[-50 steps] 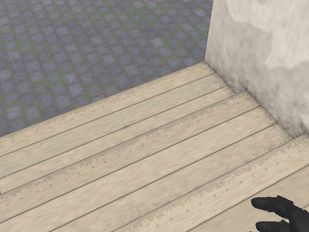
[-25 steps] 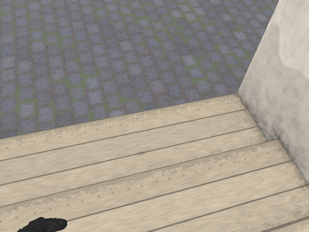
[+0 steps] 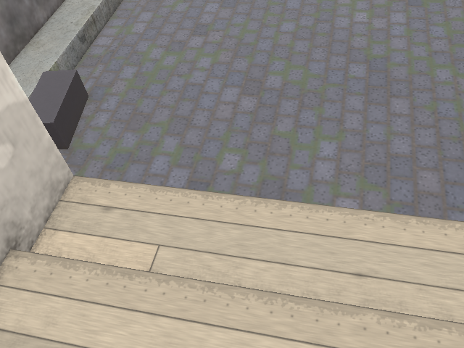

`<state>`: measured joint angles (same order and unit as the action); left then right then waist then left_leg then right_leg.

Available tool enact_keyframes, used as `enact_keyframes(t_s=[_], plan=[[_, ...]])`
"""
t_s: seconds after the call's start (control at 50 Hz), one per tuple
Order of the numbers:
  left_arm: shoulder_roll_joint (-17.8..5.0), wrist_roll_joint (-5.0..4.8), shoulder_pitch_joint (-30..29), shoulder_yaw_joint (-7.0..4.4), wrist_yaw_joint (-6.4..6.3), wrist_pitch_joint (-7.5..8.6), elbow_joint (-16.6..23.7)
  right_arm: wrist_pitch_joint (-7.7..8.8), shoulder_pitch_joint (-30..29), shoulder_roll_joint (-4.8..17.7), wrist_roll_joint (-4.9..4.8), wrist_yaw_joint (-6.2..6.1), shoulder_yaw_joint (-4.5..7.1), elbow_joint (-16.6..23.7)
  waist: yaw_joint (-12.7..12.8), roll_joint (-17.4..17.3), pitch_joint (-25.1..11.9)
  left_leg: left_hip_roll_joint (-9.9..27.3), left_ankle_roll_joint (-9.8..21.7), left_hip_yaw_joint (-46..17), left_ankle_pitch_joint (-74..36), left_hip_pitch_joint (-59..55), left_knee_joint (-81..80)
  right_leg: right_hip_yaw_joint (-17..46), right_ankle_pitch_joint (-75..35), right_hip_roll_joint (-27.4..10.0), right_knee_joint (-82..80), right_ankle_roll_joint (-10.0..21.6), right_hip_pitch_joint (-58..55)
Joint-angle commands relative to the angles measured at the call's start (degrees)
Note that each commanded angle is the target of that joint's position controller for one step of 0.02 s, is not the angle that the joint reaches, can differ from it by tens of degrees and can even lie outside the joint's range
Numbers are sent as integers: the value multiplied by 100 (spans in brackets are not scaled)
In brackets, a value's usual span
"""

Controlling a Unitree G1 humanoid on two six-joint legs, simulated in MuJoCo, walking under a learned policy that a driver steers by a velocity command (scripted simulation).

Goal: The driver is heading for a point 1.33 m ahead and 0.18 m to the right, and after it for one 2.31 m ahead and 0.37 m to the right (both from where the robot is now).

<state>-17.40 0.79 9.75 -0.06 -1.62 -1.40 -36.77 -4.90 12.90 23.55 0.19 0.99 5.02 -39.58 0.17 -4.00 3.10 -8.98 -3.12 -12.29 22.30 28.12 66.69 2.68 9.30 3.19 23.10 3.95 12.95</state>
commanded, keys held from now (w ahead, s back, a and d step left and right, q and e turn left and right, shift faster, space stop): shift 1.00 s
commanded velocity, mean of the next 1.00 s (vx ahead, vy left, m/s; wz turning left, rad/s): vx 0.00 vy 0.00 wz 0.11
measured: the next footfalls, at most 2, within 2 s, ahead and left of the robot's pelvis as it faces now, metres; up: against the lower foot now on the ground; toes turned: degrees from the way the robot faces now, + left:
left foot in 0.34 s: +0.00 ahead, +0.11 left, +0.00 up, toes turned -2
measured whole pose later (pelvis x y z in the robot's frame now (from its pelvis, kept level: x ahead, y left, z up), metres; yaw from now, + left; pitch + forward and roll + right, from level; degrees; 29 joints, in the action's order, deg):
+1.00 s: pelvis +0.00 +0.01 +0.00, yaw +3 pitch -1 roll +0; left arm -13.7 0.5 14.3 1.4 -1.2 -0.8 -56.3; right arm -1.2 13.7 13.1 0.4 -2.4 -1.9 -62.4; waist 0.7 0.0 0.5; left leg -3.8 2.1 -4.5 13.8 4.8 19.5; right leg -0.1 9.1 2.8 21.4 3.1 11.6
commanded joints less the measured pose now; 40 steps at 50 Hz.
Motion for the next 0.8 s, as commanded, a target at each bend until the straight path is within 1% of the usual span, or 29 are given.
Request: enact_keyframes(t_s=[0.02,0.06,0.1,0.16,0.2,0.24,0.26,0.28,0.3,0.32,0.34,0.36,0.38,0.4,0.42,0.44,0.46,0.48,0.5,0.54,0.58,0.68,0.8], plan=[[-740,-7,178,-206,26,101,270,-31,283,419,-29,-53,88,119,-41,1217,-412,56,-65,230,-87,319,179,1107,-1762,-1269,-608,342,-676],[-722,-19,384,-217,30,123,157,-52,180,309,-47,-67,40,38,30,1308,-418,85,-75,184,-125,329,-291,1142,-1443,-1254,-651,248,-932],[-674,-22,494,-212,31,143,69,-63,100,219,-50,-86,-2,-65,71,1326,-446,129,-70,160,-120,178,-822,1218,-1050,-1299,-740,248,-1048],[-583,-5,565,-192,46,157,-55,-64,8,69,-29,-125,-76,-230,89,1311,-449,267,0,264,44,-290,-1691,1302,-283,-1374,-892,407,-927],[-560,16,576,-191,70,143,-127,-53,-69,-47,-6,-149,-149,-322,103,1332,-395,398,115,508,202,-758,-2349,1277,222,-1369,-945,552,-641],[-611,57,650,-217,98,100,-222,-30,-157,-117,-11,-179,-217,-389,144,1401,-338,459,259,802,322,-1169,-2941,1279,281,-1373,-896,711,-380],[-624,68,716,-225,109,76,-281,-12,-133,-144,-23,-199,-245,-435,146,1410,-337,481,333,878,250,-1325,-3236,1323,109,-1399,-848,765,-329],[-624,62,755,-227,112,52,-337,14,-39,-190,-30,-221,-276,-505,96,1368,-349,506,409,935,54,-1524,-3639,1340,-123,-1412,-764,772,-284],[-625,36,736,-226,104,27,-384,50,132,-270,-24,-246,-314,-606,-22,1258,-368,521,492,1006,-387,-1863,-4279,1272,-351,-1364,-618,695,-177],[-619,10,777,-219,90,16,-450,105,269,-303,3,-274,-349,-686,-114,1114,-391,608,593,930,-1091,-2336,-5046,1202,-466,-1317,-495,511,59],[-542,-4,884,-191,81,50,-474,179,232,-126,65,-308,-340,-698,-61,863,-499,978,715,443,-1414,-2825,-5202,1150,-366,-1243,-382,261,415],[-322,-30,920,-133,104,100,-376,255,221,153,181,-343,-330,-656,29,177,-710,1820,902,-469,-1504,-3130,-5257,741,54,-927,194,48,716],[-112,-101,781,-70,84,89,-357,290,-325,137,79,-315,-358,-686,261,-418,-231,2120,1179,-621,-2413,-1935,-5118,161,507,-343,-48,-66,361],[-208,-21,704,-64,57,71,-443,351,-533,-206,42,-283,-463,-650,240,-245,-267,1948,1092,-411,-2318,-1706,-5101,180,368,-418,-102,-95,-143],[-253,7,659,-79,62,71,-499,392,-514,-268,23,-278,-497,-695,199,-283,-302,1691,919,-245,-1912,-1640,-5107,243,95,-420,-183,-81,-327],[-356,-5,670,-96,79,75,-574,394,-411,-261,40,-292,-505,-789,157,-214,-249,1500,799,-119,-1643,-1573,-5153,284,-136,-477,-222,-71,-451],[-452,11,694,-125,100,70,-615,407,-270,-228,17,-320,-511,-882,136,-165,-199,1400,742,-52,-1589,-1531,-5141,334,-304,-549,-209,-34,-516],[-412,11,750,-101,117,82,-671,409,-172,-207,-1,-332,-509,-984,146,-124,-221,1334,716,15,-1576,-1595,-5117,379,-391,-617,-252,-15,-524],[-376,2,775,-82,118,88,-737,402,-127,-218,-6,-335,-513,-1052,135,-1,-178,1305,712,48,-1542,-1638,-5095,393,-375,-636,-289,-15,-460],[-340,-2,746,-60,103,88,-846,389,-116,-253,-1,-329,-527,-1150,115,203,-120,1287,726,67,-1465,-1646,-5075,408,-298,-644,-357,-35,-396],[-334,-2,697,-49,92,83,-938,388,-114,-261,3,-324,-534,-1251,102,293,-95,1266,730,81,-1390,-1617,-5082,429,-254,-660,-402,-45,-399],[-335,-9,617,-32,77,93,-1167,408,-89,-282,4,-326,-543,-1516,95,397,-158,1229,720,125,-1425,-1644,-5090,470,-289,-714,-452,-35,-486],[-327,-18,566,-8,53,103,-1440,412,-2,-352,8,-334,-565,-1808,87,419,-209,1201,704,177,-1484,-1699,-5092,497,-327,-759,-477,-5,-546]])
